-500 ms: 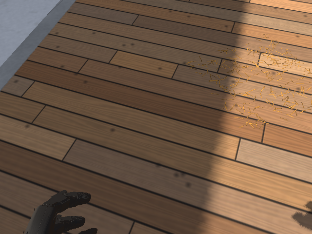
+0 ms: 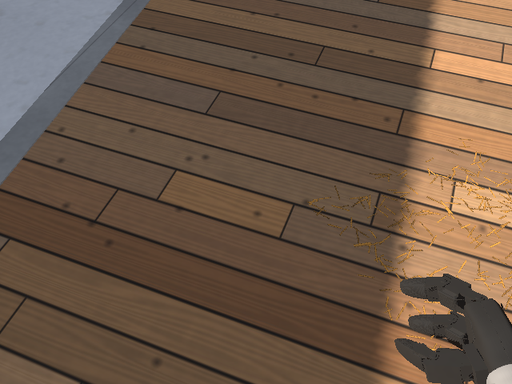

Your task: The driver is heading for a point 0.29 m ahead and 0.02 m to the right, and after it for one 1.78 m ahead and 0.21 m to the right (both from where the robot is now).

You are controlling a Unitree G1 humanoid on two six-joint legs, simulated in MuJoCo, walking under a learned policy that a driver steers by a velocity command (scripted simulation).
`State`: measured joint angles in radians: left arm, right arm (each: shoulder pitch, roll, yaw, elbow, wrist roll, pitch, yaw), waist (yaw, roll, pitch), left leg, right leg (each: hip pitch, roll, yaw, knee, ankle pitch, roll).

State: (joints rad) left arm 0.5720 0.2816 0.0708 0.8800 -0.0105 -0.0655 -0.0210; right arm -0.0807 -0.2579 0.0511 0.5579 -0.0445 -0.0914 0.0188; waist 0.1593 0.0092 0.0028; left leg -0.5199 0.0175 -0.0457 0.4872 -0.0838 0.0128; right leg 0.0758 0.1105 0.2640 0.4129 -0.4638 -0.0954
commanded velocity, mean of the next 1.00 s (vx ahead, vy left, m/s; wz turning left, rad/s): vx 0.29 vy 0.00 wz -0.12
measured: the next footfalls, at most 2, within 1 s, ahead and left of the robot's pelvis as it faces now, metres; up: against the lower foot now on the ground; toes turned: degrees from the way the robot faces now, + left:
right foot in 0.38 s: +0.48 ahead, -0.13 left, +0.00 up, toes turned -21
left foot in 0.90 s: +0.53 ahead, +0.11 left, +0.00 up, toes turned -3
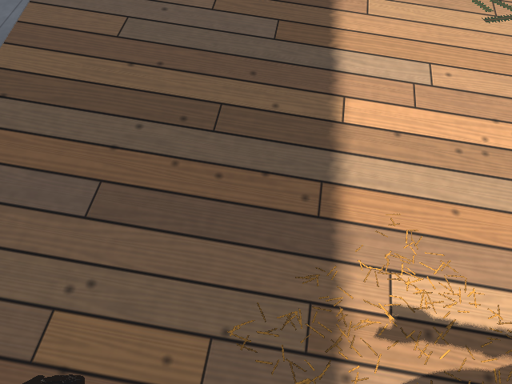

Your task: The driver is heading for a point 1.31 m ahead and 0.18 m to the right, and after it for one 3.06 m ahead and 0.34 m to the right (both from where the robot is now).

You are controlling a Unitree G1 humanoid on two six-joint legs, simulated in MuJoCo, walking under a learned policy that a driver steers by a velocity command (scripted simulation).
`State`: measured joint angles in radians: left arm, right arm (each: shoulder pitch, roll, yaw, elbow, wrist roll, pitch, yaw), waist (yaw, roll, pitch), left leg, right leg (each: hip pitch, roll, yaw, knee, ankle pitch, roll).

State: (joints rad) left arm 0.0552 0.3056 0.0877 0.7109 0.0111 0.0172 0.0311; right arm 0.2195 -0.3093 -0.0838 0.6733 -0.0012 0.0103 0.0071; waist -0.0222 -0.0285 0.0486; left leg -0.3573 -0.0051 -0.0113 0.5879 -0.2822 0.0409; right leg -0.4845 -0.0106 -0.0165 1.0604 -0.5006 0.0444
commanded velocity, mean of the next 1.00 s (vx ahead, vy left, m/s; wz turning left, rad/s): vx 0.06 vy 0.00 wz -0.27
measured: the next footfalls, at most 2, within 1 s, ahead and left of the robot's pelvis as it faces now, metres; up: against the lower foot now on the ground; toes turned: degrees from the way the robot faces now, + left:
right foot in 0.44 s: +0.08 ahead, -0.13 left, +0.00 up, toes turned -1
left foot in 0.88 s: +0.19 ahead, +0.06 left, +0.00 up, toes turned -34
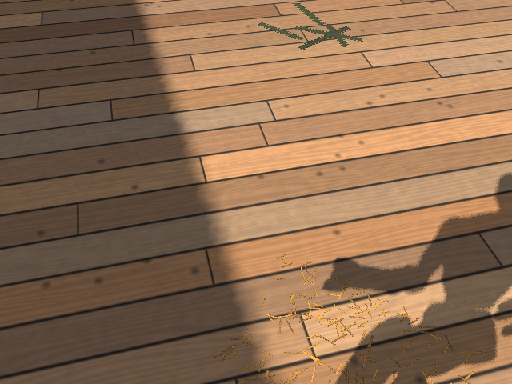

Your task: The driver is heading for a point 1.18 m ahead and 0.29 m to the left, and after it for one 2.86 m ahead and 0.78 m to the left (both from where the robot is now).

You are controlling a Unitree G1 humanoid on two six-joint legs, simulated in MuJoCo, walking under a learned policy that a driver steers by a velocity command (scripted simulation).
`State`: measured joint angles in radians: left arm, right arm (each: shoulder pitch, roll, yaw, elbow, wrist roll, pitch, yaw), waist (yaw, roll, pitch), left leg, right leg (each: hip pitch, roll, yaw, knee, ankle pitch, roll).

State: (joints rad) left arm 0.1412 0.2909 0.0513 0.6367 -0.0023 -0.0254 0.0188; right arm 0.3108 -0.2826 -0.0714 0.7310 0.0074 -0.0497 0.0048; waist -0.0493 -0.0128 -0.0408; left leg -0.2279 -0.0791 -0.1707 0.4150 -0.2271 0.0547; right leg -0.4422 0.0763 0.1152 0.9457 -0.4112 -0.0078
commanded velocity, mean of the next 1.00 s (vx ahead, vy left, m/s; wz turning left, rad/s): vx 0.89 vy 0.00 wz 0.35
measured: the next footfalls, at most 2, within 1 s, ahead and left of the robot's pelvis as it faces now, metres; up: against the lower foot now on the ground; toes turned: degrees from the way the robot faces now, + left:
right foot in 0.18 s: +0.11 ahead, -0.14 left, +0.00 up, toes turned +10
left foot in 0.62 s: +0.42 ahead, +0.23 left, +0.00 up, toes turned +34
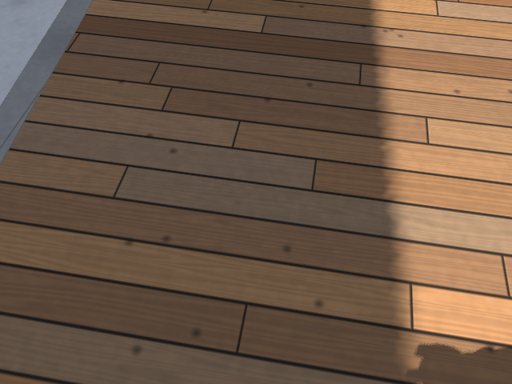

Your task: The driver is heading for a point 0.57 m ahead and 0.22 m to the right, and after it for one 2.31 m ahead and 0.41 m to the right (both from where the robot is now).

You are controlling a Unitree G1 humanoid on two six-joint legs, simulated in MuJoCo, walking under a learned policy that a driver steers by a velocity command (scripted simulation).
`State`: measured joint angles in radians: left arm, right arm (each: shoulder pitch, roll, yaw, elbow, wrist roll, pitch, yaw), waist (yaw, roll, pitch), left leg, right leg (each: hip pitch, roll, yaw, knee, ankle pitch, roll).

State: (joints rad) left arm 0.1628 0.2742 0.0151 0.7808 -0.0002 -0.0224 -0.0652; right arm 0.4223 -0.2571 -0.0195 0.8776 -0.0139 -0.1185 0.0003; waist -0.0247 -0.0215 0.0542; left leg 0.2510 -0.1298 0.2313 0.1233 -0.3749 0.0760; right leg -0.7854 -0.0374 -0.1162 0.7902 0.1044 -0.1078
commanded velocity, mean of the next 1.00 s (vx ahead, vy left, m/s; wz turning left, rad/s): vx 0.69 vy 0.00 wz -0.30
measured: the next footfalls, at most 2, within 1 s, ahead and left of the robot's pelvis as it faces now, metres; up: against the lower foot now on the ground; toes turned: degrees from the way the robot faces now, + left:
right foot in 0.08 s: +0.27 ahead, -0.02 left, +0.00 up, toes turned -7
left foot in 0.50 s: +0.71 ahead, +0.07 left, +0.00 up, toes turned -30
